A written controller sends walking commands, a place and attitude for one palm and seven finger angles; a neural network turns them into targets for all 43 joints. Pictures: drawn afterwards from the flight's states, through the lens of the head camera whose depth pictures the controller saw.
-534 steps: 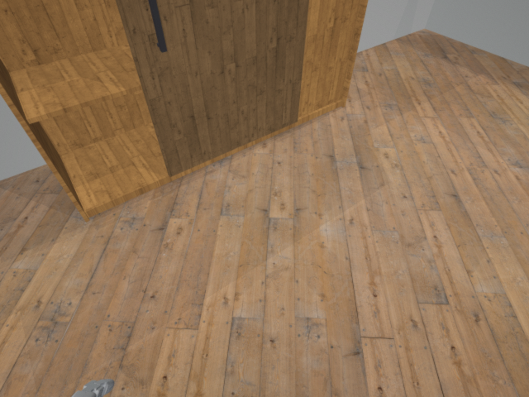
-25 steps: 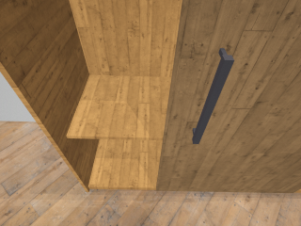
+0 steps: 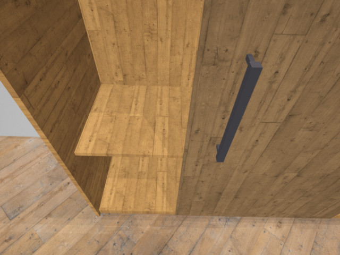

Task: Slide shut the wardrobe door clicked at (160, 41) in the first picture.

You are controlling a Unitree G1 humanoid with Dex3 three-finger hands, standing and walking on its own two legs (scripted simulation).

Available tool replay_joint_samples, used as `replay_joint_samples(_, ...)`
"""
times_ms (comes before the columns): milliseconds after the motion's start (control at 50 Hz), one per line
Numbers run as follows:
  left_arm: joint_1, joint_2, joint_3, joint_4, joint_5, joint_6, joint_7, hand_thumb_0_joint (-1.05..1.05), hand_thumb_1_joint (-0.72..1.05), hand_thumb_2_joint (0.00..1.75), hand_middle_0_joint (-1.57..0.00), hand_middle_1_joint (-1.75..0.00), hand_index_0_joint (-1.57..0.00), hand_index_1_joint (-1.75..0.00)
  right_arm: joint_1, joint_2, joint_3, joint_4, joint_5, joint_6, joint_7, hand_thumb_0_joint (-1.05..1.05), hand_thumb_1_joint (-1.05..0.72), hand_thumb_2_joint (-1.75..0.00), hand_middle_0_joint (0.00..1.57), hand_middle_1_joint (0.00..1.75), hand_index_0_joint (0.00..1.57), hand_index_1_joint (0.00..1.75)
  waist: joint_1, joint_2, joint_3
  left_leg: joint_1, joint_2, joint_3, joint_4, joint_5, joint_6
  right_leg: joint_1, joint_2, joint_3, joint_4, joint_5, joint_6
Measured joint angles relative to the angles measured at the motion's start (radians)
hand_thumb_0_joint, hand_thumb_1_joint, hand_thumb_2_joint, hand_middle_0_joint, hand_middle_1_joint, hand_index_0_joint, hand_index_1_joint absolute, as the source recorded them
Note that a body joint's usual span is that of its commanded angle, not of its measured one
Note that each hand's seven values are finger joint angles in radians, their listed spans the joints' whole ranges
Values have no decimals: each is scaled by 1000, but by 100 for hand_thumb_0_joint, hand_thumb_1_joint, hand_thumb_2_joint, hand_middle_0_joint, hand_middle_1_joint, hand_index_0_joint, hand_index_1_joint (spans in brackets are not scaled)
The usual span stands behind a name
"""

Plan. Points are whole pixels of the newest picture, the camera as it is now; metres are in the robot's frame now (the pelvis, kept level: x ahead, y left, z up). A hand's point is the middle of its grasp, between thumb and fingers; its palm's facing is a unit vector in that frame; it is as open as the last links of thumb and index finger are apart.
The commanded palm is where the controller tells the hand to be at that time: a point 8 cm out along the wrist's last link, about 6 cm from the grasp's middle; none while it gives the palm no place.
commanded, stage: look again from close up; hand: right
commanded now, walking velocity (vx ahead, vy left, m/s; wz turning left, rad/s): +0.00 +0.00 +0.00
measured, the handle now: (231, 117) +0.43 -0.13 +0.10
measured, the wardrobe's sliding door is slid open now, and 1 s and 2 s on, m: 0.43 0.43 0.43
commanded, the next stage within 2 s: raise the hand with hooked fingers in 0.18 s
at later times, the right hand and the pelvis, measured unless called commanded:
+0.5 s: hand (262, 235) +0.18 -0.19 -0.01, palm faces +0.20 +0.98 -0.10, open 7.6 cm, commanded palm +0.11 -0.23 -0.05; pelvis -0.02 +0.00 -0.02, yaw -3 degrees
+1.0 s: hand (272, 239) +0.17 -0.20 +0.00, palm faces -0.03 +1.00 -0.06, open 10.4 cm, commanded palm +0.14 -0.26 +0.01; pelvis -0.03 +0.01 -0.07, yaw -4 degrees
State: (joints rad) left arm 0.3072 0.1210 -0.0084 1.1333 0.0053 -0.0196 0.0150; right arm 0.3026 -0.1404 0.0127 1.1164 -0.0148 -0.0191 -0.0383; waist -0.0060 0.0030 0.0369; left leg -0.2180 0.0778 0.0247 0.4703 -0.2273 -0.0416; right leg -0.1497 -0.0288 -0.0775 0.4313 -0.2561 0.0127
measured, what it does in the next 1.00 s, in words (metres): lowers itself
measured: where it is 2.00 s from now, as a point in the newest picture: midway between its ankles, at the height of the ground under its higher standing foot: outside the picture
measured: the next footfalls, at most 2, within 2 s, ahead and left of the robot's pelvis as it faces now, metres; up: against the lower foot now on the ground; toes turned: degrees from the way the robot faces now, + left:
none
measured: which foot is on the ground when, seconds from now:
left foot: down 0.00-1.00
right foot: down 0.00-1.00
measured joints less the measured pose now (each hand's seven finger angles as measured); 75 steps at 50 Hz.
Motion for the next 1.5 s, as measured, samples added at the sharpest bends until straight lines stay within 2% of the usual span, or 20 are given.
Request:
replay_joint_samples(300, -3, 6, 2, -9, 0, 7, -4, 1, 91, 90, -20, -30, -20, -30, 4, 4, 4, 0, -2, -4, -6, 1, -91, -89, 20, 30, 20, 30, 2, -2, -5, -4, -8, 7, -7, 9, 1, -21, -9, 7, 23, -3, 2)
replay_joint_samples(340, 33, 21, -14, -88, -17, -38, 24, 2, 92, 90, -20, -30, -20, -30, 110, -17, -17, -358, 68, 137, -26, 3, -94, -89, 20, 30, 21, 30, -4, 1, 12, -9, -7, 7, 19, 1, 3, -27, -10, 9, 53, -17, 1)
replay_joint_samples(380, 74, 47, -10, -156, -39, -145, 47, 3, 93, 90, -20, -30, -20, -30, 190, -54, -20, -656, 105, 92, -66, 5, -95, -89, 21, 31, 21, 31, -6, 0, -8, -33, 2, 11, 61, -22, 9, -49, -3, 14, 81, -30, -1)
replay_joint_samples(420, 76, 83, 0, -220, -52, -228, 57, 3, 93, 90, -20, -30, -20, -30, 197, -70, -24, -853, 143, 37, -80, 5, -94, -88, 20, 32, 21, 32, 16, -15, -29, -58, 14, 30, 98, -42, 2, -90, 6, 36, 128, -44, -4)
replay_joint_samples(460, 47, 118, 18, -286, -43, -280, 56, 3, 92, 90, -20, -30, -20, -30, 153, -65, -41, -964, 158, -55, -56, 5, -91, -87, 20, 33, 20, 33, 39, -28, -60, -116, 23, 40, 153, -64, 1, -158, 12, 51, 191, -62, -7)
replay_joint_samples(500, 4, 140, 41, -354, -32, -309, 41, 3, 92, 90, -20, -30, -20, -30, 98, -46, -65, -1005, 181, -183, 11, 4, -87, -86, 20, 35, 20, 35, 47, -25, -102, -206, 25, 30, 229, -90, 3, -243, 12, 48, 264, -87, -6)
replay_joint_samples(560, -68, 149, 72, -457, -28, -320, 3, 2, 91, 90, -20, -30, -20, -30, 49, -15, -96, -995, 223, -387, 184, 3, -80, -83, 20, 39, 21, 39, 47, -2, -148, -341, 18, 8, 355, -131, 7, -368, 0, 35, 388, -138, -1)
replay_joint_samples(600, -107, 150, 86, -527, -32, -312, -18, 2, 91, 90, -20, -30, -20, -30, 52, -12, -111, -981, 229, -472, 296, 2, -75, -82, 21, 41, 21, 41, 41, 16, -164, -413, 12, -2, 434, -162, 8, -435, -8, 31, 467, -173, 3)
replay_joint_samples(620, -122, 150, 90, -562, -36, -302, -22, 2, 91, 90, -20, -30, -20, -30, 66, -15, -114, -982, 232, -482, 334, 2, -72, -81, 21, 43, 21, 43, 36, 25, -168, -441, 11, -5, 469, -177, 8, -461, -12, 31, 501, -188, 5)
replay_joint_samples(680, -145, 149, 94, -648, -43, -268, -19, 2, 91, 90, -20, -30, -20, -30, 134, -30, -124, -1017, 246, -433, 372, 1, -65, -78, 22, 47, 22, 47, 13, 38, -164, -487, 7, 0, 541, -213, 9, -512, -18, 42, 578, -226, 9)
replay_joint_samples(740, -146, 140, 84, -688, -39, -250, -2, 1, 91, 90, -20, -30, -19, -30, 210, -48, -146, -1086, 251, -387, 337, 2, -57, -75, 23, 52, 23, 52, -13, 35, -159, -501, 3, 24, 572, -235, 15, -544, -24, 69, 627, -250, 12)
replay_joint_samples(800, -139, 126, 57, -675, -31, -249, 12, 1, 90, 90, -20, -30, -20, -30, 234, -74, -173, -1157, 257, -401, 316, 2, -50, -72, 23, 56, 24, 56, -35, 19, -155, -507, -1, 58, 585, -247, 22, -576, -29, 105, 664, -263, 17)
replay_joint_samples(860, -138, 111, 18, -629, -34, -258, 22, 1, 90, 90, -20, -30, -20, -30, 178, -95, -189, -1179, 274, -418, 347, 2, -43, -69, 23, 60, 24, 60, -46, -7, -143, -511, -4, 85, 587, -247, 24, -602, -31, 134, 687, -266, 20)
replay_joint_samples(900, -133, 97, -7, -598, -39, -258, 26, 1, 90, 90, -20, -30, -20, -30, 120, -110, -196, -1170, 284, -392, 385, 2, -38, -67, 24, 63, 24, 63, -44, -22, -135, -511, -5, 93, 580, -241, 23, -608, -31, 141, 687, -262, 21)
replay_joint_samples(960, -114, 73, -35, -562, -43, -254, 30, 1, 90, 90, -20, -30, -20, -30, 54, -130, -210, -1146, 298, -311, 427, 2, -31, -64, 24, 68, 24, 68, -26, -40, -130, -497, -7, 90, 549, -225, 21, -593, -32, 137, 659, -249, 19)
replay_joint_samples(1040, -66, 55, -39, -538, -44, -248, 32, 2, 90, 90, -21, -30, -20, -30, 48, -140, -251, -1131, 327, -228, 430, 1, -22, -60, 25, 74, 25, 74, 10, -47, -139, -461, -9, 68, 489, -199, 17, -542, -32, 109, 590, -226, 12)
replay_joint_samples(1100, -29, 67, -26, -530, -44, -250, 33, 2, 90, 90, -21, -30, -20, -30, 64, -143, -282, -1129, 341, -223, 410, 1, -15, -57, 26, 78, 26, 78, 26, -45, -144, -432, -9, 55, 450, -184, 13, -504, -31, 93, 544, -213, 8)
replay_joint_samples(1180, -2, 106, -2, -519, -47, -263, 36, 2, 90, 90, -21, -30, -20, -30, 69, -150, -308, -1119, 346, -249, 403, 1, -6, -53, 26, 84, 26, 84, 32, -39, -139, -399, -8, 49, 415, -172, 8, -469, -29, 84, 508, -202, 5)
replay_joint_samples(1320, -9, 161, 19, -512, -56, -292, 47, 2, 90, 90, -20, -30, -20, -30, 35, -176, -321, -1090, 355, -262, 429, 1, 11, -46, 27, 95, 28, 95, 26, -30, -124, -341, -8, 51, 363, -155, 4, -415, -26, 83, 465, -189, 0)
replay_joint_samples(1500, -46, 153, -12, -527, -58, -311, 49, 2, 90, 90, -20, -30, -20, -30, -66, -216, -353, -1037, 364, -212, 457, 0, 32, -37, 29, 108, 29, 108, 11, -34, -117, -248, -11, 62, 281, -126, 4, -331, -26, 89, 393, -164, 0)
